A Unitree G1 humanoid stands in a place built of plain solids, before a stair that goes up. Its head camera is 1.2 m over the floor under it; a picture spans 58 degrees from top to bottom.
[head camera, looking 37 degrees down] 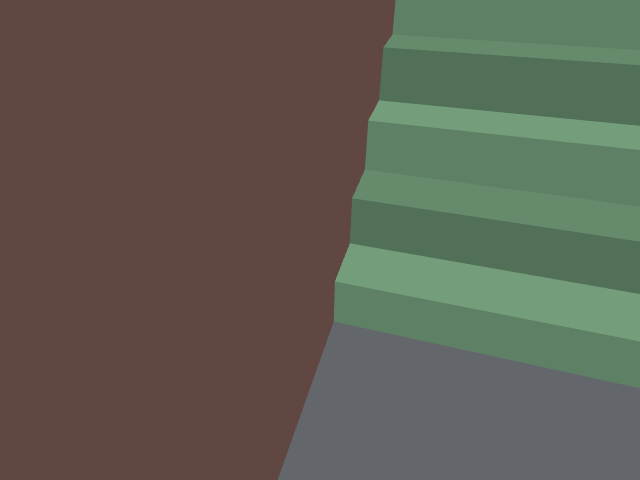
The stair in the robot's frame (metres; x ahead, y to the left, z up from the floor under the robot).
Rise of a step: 0.20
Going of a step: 0.22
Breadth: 1.50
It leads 16 degrees to the right of straight ahead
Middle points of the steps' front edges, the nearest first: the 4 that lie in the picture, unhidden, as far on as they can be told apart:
0.89 -0.74 0.20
1.10 -0.81 0.40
1.32 -0.87 0.60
1.53 -0.93 0.80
